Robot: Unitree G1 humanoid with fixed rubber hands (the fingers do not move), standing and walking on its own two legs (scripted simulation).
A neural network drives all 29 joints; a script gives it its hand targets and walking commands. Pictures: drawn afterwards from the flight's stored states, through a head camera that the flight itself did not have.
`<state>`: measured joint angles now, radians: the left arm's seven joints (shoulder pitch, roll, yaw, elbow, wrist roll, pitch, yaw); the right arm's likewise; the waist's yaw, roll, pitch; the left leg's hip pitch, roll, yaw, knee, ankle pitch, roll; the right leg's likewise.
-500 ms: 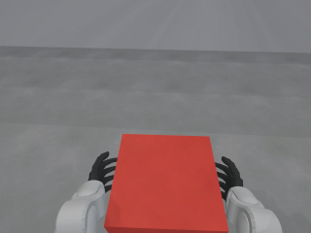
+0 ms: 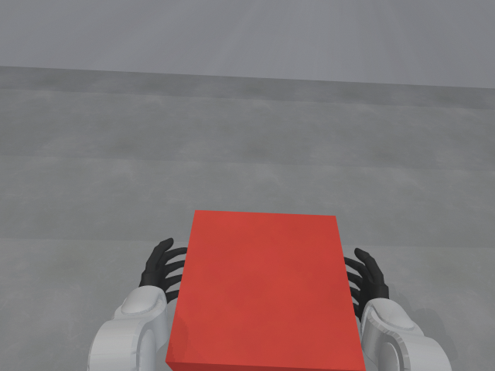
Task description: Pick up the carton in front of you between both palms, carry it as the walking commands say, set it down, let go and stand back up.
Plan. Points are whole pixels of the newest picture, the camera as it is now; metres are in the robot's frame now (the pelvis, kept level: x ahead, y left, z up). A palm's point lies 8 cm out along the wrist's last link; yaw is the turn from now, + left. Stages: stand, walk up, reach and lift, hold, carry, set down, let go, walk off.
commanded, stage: carry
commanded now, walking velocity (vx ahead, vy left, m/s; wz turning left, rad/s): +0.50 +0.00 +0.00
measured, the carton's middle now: (260, 310) +0.24 +0.00 +0.01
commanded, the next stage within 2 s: none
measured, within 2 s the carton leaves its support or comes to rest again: neither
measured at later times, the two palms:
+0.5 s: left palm (205, 148) +0.55 +0.11 +0.09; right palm (341, 154) +0.57 -0.18 +0.08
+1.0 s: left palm (207, 113) +0.71 +0.13 +0.07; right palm (323, 121) +0.71 -0.17 +0.07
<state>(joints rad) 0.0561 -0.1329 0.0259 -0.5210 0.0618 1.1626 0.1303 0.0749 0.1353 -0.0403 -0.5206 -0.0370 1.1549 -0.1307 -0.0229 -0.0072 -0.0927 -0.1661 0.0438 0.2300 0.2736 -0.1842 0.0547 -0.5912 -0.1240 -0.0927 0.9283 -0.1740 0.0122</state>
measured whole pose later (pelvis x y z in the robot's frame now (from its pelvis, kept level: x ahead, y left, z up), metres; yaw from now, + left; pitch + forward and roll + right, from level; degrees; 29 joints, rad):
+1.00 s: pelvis +0.47 -0.02 -0.02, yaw +0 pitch +5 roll +1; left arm 0.01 -0.13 0.05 -0.56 0.05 1.18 0.12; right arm 0.02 0.13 -0.03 -0.55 -0.04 1.18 -0.13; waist -0.01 -0.01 -0.09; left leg -0.39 0.05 0.24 0.51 -0.20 0.05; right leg -0.08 -0.07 -0.13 0.45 -0.40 0.05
